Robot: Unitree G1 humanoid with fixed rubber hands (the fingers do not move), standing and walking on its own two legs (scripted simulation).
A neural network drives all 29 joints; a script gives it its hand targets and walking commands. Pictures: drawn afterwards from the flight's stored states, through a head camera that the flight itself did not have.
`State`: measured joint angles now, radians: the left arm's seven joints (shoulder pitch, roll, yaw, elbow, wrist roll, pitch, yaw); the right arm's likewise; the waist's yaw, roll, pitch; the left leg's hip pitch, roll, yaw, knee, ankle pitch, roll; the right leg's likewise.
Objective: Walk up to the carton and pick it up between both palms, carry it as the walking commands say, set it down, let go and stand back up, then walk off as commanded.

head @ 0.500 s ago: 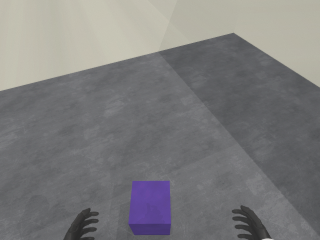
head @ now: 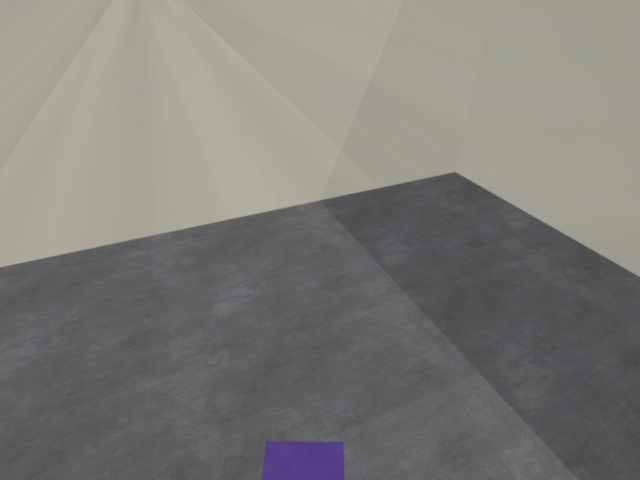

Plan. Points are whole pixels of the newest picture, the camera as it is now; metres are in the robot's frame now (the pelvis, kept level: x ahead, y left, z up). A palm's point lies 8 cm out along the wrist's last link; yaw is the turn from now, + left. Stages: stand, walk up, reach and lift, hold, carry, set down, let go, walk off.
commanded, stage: stand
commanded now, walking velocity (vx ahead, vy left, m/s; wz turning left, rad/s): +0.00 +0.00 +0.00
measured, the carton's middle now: out of the picture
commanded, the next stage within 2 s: walk off in 1.48 s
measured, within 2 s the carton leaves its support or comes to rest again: neither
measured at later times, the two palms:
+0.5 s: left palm out of the picture +0.01 +0.28 -0.10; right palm out of the picture +0.03 -0.28 -0.10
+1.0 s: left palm out of the picture -0.02 +0.30 -0.12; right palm out of the picture -0.01 -0.28 -0.11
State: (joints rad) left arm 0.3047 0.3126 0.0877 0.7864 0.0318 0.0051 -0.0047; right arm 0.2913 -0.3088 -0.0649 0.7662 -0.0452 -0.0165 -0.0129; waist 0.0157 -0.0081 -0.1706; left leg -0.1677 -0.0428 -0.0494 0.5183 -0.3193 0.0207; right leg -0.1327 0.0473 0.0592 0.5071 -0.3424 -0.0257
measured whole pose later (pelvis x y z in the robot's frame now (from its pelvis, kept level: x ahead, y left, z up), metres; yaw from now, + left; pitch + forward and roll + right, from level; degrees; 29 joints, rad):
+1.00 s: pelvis -0.06 +0.01 +0.01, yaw -1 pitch -4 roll +0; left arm 0.25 0.32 0.02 1.08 0.02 -0.02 0.00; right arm 0.23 -0.33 -0.02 1.06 -0.02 -0.04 -0.01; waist 0.01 0.00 -0.03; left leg -0.15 -0.05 -0.04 0.41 -0.18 0.03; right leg -0.13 0.04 0.09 0.41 -0.20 0.00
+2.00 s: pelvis +0.02 +0.01 -0.01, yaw +4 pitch +0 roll +0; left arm 0.28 0.25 0.02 1.13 0.03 -0.04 0.02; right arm 0.33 -0.25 -0.02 1.12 -0.01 0.00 0.01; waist 0.00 0.01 -0.07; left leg -0.21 -0.07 -0.11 0.59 -0.37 0.03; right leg -0.14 -0.01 -0.03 0.54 -0.40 0.00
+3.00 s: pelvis +0.29 +0.07 +0.00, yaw +27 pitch -2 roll -1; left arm 0.14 0.10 0.03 1.03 0.02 0.01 0.03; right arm 0.26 -0.20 -0.06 1.02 -0.03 0.02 -0.01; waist -0.04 0.06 0.04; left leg -0.26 0.04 0.01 0.64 -0.35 -0.04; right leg -0.16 -0.04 -0.09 0.51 -0.31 0.01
